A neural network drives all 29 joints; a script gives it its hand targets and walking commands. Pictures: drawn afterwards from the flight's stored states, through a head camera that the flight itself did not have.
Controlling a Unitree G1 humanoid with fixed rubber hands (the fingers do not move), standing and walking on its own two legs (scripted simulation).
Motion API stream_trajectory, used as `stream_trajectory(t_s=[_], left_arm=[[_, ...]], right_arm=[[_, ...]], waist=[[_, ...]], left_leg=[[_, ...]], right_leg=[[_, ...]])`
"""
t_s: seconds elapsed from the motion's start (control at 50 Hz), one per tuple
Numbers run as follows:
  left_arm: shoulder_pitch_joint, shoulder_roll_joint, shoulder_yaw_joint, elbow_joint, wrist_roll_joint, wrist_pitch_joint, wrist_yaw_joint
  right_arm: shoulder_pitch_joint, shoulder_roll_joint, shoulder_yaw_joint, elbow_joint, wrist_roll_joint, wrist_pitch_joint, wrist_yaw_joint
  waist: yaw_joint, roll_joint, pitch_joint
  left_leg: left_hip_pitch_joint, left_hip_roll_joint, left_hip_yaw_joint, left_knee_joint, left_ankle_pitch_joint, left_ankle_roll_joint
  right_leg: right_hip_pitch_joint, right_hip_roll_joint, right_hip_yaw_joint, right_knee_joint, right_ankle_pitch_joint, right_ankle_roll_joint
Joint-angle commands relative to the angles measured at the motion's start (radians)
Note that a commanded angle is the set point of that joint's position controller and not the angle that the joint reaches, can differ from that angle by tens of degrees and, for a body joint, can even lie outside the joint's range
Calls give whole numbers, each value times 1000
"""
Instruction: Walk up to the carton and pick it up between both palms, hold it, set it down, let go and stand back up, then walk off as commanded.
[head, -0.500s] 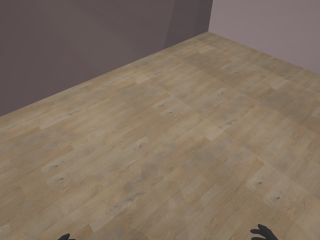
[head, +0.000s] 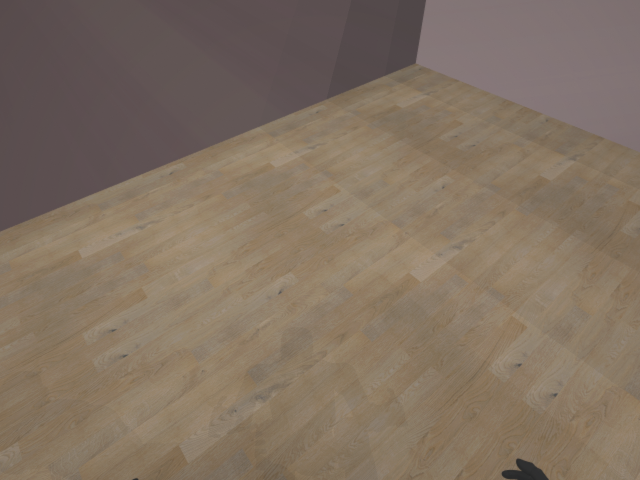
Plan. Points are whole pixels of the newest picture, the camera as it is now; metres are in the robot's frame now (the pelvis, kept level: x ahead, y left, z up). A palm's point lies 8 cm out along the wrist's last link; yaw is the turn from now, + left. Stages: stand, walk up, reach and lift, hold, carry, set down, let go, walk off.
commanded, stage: stand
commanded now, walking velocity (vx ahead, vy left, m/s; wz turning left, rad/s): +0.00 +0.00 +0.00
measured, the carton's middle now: out of the picture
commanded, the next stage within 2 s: walk up in 0.52 s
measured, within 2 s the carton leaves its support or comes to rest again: neither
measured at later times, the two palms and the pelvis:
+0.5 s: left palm out of the picture +0.08 +0.29 -0.11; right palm out of the picture +0.09 -0.26 -0.10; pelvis -0.01 +0.00 +0.01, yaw +0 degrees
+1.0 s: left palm out of the picture +0.12 +0.25 -0.08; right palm out of the picture +0.02 -0.36 -0.10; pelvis -0.03 -0.05 +0.00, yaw -8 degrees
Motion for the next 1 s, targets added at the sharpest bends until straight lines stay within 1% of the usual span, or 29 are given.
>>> stream_trajectory(t_s=[0.0,0.02,0.12,0.14,0.2,0.24,0.32,0.34,0.36,0.38,0.4,0.44,0.5,0.52,0.58,0.62,0.68,0.7,0.72,0.74,0.76,0.78,0.82,0.86,0.88,0.9,0.92,0.96,0.98], left_arm=[[-89,227,32,-40,20,-19,7],[-82,231,28,-41,21,-19,3],[-95,223,37,-27,21,-11,3],[-58,198,26,-30,10,-12,2],[-69,205,22,-18,20,-23,0],[-71,228,26,-11,21,-18,-3],[-80,216,22,-6,22,-21,-1],[-75,224,26,0,19,-27,1],[-104,203,19,-4,12,-21,-1],[-89,244,31,1,20,-20,0],[-79,210,25,-1,25,-16,1],[-67,222,24,17,16,-15,-3],[-76,242,30,20,18,-20,1],[-77,256,30,15,18,-19,0],[-63,247,27,25,23,-17,-3],[-71,230,22,20,6,-19,0],[-79,232,24,33,21,-18,-3],[-104,274,70,-131,59,39,-48],[-95,264,69,-140,56,50,-50],[-91,221,67,-181,63,63,-52],[-62,234,69,-190,68,86,-54],[-44,242,81,-209,64,101,-62],[-56,243,93,-243,70,110,-84],[-10,246,105,-243,65,114,-105],[4,235,105,-232,57,113,-112],[7,233,104,-256,54,114,-115],[-10,225,105,-277,52,110,-119],[-13,222,108,-284,62,101,-112],[26,231,119,-275,53,93,-110]], right_arm=[[-78,-278,-41,-17,9,-29,-7],[-77,-275,-35,-10,16,-33,-9],[-90,-251,-29,8,15,-36,-13],[-85,-288,-41,-3,9,-35,-13],[-81,-249,-32,10,12,-34,-9],[-98,-258,-34,8,17,-33,-6],[-85,-242,-30,13,10,-36,-5],[-65,-274,-31,19,16,-33,-1],[-86,-271,-32,18,11,-34,-7],[-58,-257,-34,14,16,-33,-3],[-90,-281,-36,21,12,-30,-2],[-88,-267,-26,27,17,-36,-2],[-84,-280,-32,35,12,-30,-5],[-67,-247,-21,37,14,-29,-4],[-48,-245,-23,40,23,-28,-3],[-51,-263,-21,44,17,-31,-3],[-75,-251,-22,40,15,-34,-5],[-58,-380,-94,9,4,-16,-20],[6,-382,-102,9,12,-5,-32],[23,-394,-112,-3,2,-7,-39],[-7,-421,-131,-30,8,-8,-43],[-34,-399,-135,-47,12,-8,-44],[-23,-398,-130,-46,1,-11,-47],[-65,-392,-137,-48,-15,-19,-47],[-75,-392,-137,-40,-13,-17,-45],[-89,-401,-142,-36,-11,-19,-41],[-65,-407,-140,-32,-18,-19,-36],[-47,-404,-147,-36,-6,-15,-28],[-53,-414,-147,-31,-13,-10,-23]], waist=[[1,34,-19],[-3,78,-57],[7,31,-50],[13,107,-59],[4,24,-55],[6,98,-51],[7,47,-44],[10,96,-52],[9,86,-46],[-11,4,-90],[3,104,-72],[8,49,-60],[-2,101,-67],[-4,46,-34],[-5,31,-52],[-7,108,-85],[-2,49,-72],[-34,38,8],[-44,62,-50],[-46,239,-74],[-30,213,-67],[-14,157,-95],[-11,75,-21],[13,187,27],[9,193,19],[10,242,26],[2,207,-6],[-18,225,-60],[14,252,-72]], left_leg=[[37,92,-107,-222,88,69],[47,105,-116,-228,86,61],[32,100,-108,-245,114,53],[18,107,-129,-271,93,63],[24,106,-122,-262,46,67],[28,102,-123,-262,6,51],[26,95,-114,-271,22,53],[23,87,-103,-271,65,52],[17,103,-110,-270,59,58],[56,91,-116,-258,64,58],[47,100,-111,-268,55,55],[6,117,-152,-293,0,57],[42,95,-104,-258,80,50],[32,91,-107,-267,88,44],[53,90,-102,-256,74,43],[50,110,-124,-276,80,57],[48,106,-121,-279,91,47],[213,97,-89,-194,175,97],[299,192,-142,-216,271,140],[280,377,-230,-324,407,233],[212,517,-277,-354,446,317],[167,516,-251,-360,402,339],[102,462,-161,-326,403,295],[67,382,-48,-326,335,234],[56,352,-7,-333,305,222],[84,342,-13,-334,285,212],[123,332,5,-308,337,213],[158,343,28,-218,382,209],[109,316,68,-180,406,187]], right_leg=[[21,-98,144,-217,116,-58],[62,-94,127,-205,165,-59],[72,-83,99,-200,137,-48],[85,-82,94,-183,131,-48],[59,-88,118,-216,123,-58],[42,-94,121,-228,76,-61],[64,-98,116,-241,84,-59],[74,-95,121,-237,115,-50],[62,-95,115,-236,98,-56],[63,-92,118,-219,81,-62],[49,-91,99,-217,132,-54],[79,-82,101,-220,106,-53],[67,-90,122,-227,148,-48],[60,-101,128,-242,119,-50],[63,-110,126,-262,103,-51],[88,-95,105,-230,150,-48],[83,-101,107,-252,114,-42],[-220,-64,206,-158,395,-98],[-268,-23,108,-37,440,-49],[-314,-9,58,164,64,-27],[-308,-54,72,333,-162,-3],[-278,-74,107,434,-161,-2],[-298,-103,122,450,-154,15],[-288,-121,126,414,-88,19],[-265,-105,85,366,-73,27],[-264,-102,69,307,-66,28],[-231,-97,26,229,-91,40],[-178,-94,0,95,-130,26],[-94,-69,-22,31,-111,16]])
